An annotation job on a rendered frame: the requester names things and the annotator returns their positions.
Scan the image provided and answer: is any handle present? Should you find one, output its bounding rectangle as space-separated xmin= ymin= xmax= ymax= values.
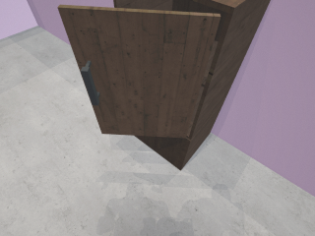
xmin=81 ymin=60 xmax=100 ymax=106

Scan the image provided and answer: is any cupboard door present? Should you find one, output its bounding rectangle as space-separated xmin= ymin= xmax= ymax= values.
xmin=57 ymin=4 xmax=221 ymax=139

